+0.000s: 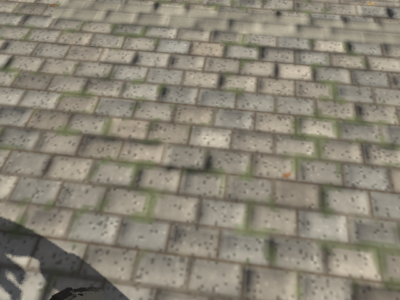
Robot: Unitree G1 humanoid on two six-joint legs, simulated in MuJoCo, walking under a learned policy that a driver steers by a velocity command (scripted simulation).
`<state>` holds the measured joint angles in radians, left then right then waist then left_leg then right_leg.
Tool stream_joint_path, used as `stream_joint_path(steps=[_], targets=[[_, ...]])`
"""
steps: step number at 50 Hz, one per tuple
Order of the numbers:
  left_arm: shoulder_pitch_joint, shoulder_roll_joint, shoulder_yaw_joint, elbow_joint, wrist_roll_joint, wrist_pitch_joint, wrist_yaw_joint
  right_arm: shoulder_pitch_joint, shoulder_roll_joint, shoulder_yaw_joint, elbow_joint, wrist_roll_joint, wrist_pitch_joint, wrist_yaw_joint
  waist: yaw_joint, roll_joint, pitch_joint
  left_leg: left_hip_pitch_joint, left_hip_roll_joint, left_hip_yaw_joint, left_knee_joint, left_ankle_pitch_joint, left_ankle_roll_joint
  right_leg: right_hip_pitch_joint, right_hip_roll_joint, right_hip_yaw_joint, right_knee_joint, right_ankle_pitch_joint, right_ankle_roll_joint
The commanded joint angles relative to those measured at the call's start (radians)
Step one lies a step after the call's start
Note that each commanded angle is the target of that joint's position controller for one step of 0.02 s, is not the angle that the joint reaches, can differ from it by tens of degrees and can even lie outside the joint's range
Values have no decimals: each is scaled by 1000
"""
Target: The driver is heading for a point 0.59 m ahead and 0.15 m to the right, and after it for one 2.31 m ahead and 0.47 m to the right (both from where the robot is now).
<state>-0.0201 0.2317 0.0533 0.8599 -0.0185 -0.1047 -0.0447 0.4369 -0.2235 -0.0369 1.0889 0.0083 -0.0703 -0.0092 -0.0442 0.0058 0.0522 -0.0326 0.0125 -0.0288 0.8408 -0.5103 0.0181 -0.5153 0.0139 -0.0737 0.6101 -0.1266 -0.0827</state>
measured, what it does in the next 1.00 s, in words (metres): walks ahead, turning right: left foot, then right foot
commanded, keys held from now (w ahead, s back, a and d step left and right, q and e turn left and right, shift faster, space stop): w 0.26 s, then w+e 0.52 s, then e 0.16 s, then no key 0.06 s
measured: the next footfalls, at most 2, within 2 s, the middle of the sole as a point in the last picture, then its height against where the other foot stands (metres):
left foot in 0.50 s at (161, 291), level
right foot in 1.00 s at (248, 232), level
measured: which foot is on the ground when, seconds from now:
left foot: up 0.00-0.48, down 0.50-1.00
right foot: down 0.00-0.50, up 0.52-0.98, down 1.00-1.00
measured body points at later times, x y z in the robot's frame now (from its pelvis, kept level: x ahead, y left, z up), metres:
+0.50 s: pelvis +0.29 +0.03 +0.01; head +0.32 +0.03 +0.46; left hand +0.23 +0.29 -0.13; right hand +0.51 -0.21 -0.08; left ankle +0.44 +0.14 -0.72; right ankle +0.12 -0.09 -0.71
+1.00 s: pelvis +0.53 -0.02 +0.01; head +0.56 -0.04 +0.46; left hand +0.80 +0.15 -0.08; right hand +0.46 -0.29 -0.13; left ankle +0.44 +0.14 -0.71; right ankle +0.63 -0.15 -0.71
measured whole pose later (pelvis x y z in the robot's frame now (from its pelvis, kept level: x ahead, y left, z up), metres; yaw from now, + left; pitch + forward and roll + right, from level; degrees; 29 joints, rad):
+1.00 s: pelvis +0.53 -0.02 +0.01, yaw -20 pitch +2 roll +3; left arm 0.06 0.25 0.08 0.74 -0.01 -0.03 -0.05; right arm 0.26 -0.27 -0.08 0.95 0.02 -0.05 -0.04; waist -0.05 -0.02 0.04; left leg 0.00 0.06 0.28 0.44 -0.42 -0.04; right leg -0.53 -0.03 -0.05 0.58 -0.03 -0.09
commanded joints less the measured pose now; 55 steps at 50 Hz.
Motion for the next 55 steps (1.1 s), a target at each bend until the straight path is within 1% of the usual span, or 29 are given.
stream_joint_path(steps=[1,2,3,5,7,12,18,21,23,24,25,26,27,28,29,30,31,34,37,41,43,46,48,50,51,52,53,54,55], targets=[[315,149,38,60,2,-3,5,-51,-119,-17,-108,46,-65,12,144,-155,-217,-706,11,-95,567,54,54,746,-353,672,-358,-283,-193],[220,123,27,38,7,-11,3,-103,-128,-19,-121,40,-70,2,105,-38,-150,-651,70,-74,517,160,59,575,-323,539,-380,-135,-171],[175,98,20,35,20,-18,-2,-120,-122,-29,-122,22,-63,-7,70,-11,-108,-595,106,-63,462,217,58,444,-289,438,-401,-27,-158],[171,65,9,54,29,-22,-7,-70,-79,-31,-117,16,-35,-10,19,-52,-97,-505,142,-68,391,253,59,337,-239,334,-449,14,-152],[210,85,10,76,23,-22,3,-94,-68,-33,-130,15,-17,-13,9,-58,-53,-530,157,-51,318,267,46,285,-228,276,-491,32,-162],[315,135,17,100,21,-10,39,-300,-83,-38,-204,-5,-16,-8,53,-39,1,-690,157,-27,29,521,-1,348,-212,202,-520,109,-145],[446,147,19,132,1,9,49,-518,-69,-22,-269,6,-34,17,123,-45,36,-640,80,12,-266,621,-17,441,-201,188,-475,121,-121],[467,157,27,138,-4,25,57,-560,-89,-21,-298,12,-51,35,114,-62,38,-606,60,-5,-348,553,-8,514,-241,231,-400,140,-112],[444,174,37,129,-5,34,62,-500,-127,-34,-291,14,-61,39,68,-95,2,-487,36,4,-374,485,9,527,-255,257,-332,228,-93],[420,174,37,118,-3,37,61,-405,-158,-50,-268,13,-66,35,13,-103,-53,-348,12,25,-395,458,29,514,-226,242,-234,361,-75],[402,145,26,101,6,38,59,-228,-212,-74,-222,6,-70,27,-65,-92,-177,-86,44,2,-362,471,68,422,-165,204,-30,384,-43],[399,92,8,59,29,36,58,-41,-298,-94,-200,-9,-66,16,-116,51,-361,225,259,-224,-335,445,125,215,-69,137,303,76,-3],[534,-23,-19,46,-5,16,52,-29,-327,-96,-186,-18,-56,23,-30,364,-482,482,448,-672,-480,252,264,-135,55,142,594,-464,40],[480,106,10,61,-30,7,55,-77,-204,-66,-208,-15,-56,22,-53,229,-391,402,403,-642,-527,165,224,-223,-12,231,705,-445,33],[395,149,25,38,-38,6,58,-148,-148,-50,-221,-8,-56,19,-49,156,-252,261,372,-459,-536,208,173,-261,-55,205,709,-345,24],[363,134,27,36,-31,11,63,-213,-131,-42,-227,-11,-56,21,-16,68,-181,114,334,-345,-566,307,153,-211,-102,188,680,-257,30],[346,121,35,32,-18,19,65,-252,-109,-37,-223,-14,-56,22,8,63,-123,8,297,-253,-602,361,143,-176,-128,186,629,-203,32],[361,61,38,13,-22,55,55,-267,-103,-40,-203,-23,-60,18,53,95,-71,-113,263,-93,-680,440,152,-112,-166,172,574,-142,36],[292,64,42,-32,-11,72,53,-249,-139,-53,-188,-24,-62,5,56,56,-32,-114,271,-1,-713,517,168,-190,-173,183,486,-43,50],[177,56,34,-80,0,64,30,-254,-171,-60,-192,-25,-46,-14,39,43,11,-112,234,154,-700,677,141,-162,-147,121,233,136,60],[103,44,26,-114,12,61,15,-236,-191,-64,-192,-17,-32,-26,14,41,16,-103,230,213,-655,799,129,-109,-118,50,132,176,60],[76,71,34,-156,11,71,-6,-214,-224,-74,-189,7,-7,-34,16,72,-17,-2,261,229,-559,909,109,-71,-86,19,56,109,37],[133,111,51,-162,15,74,-12,-231,-247,-84,-198,24,8,-39,59,94,-63,37,271,228,-428,1078,87,22,-34,-10,21,10,0],[332,195,93,-113,16,67,1,-225,-226,-77,-198,23,17,-34,162,29,-168,-23,191,253,-103,975,19,312,29,-3,-149,202,-56],[380,298,113,-111,27,70,30,-176,-144,-49,-224,-30,12,-24,134,-184,-263,-291,118,256,220,372,-41,589,-189,262,-80,695,-124],[301,334,100,-162,45,67,32,-59,-91,-23,-238,-30,-2,-7,37,-284,-451,-557,-42,97,551,-244,-88,821,-448,696,-112,863,-371],[316,254,77,-179,39,72,23,-123,-180,-43,-220,6,-6,3,112,-102,-512,-557,2,-50,589,-179,-73,740,-415,632,-181,704,-340],[255,203,61,-176,30,69,21,-202,-179,-45,-243,31,0,3,99,-82,-377,-613,41,-28,552,-103,-54,635,-363,492,-198,559,-284],[198,164,50,-171,16,67,21,-227,-163,-43,-233,18,13,-11,70,-11,-264,-611,82,-18,463,-35,-54,488,-302,401,-228,430,-224]])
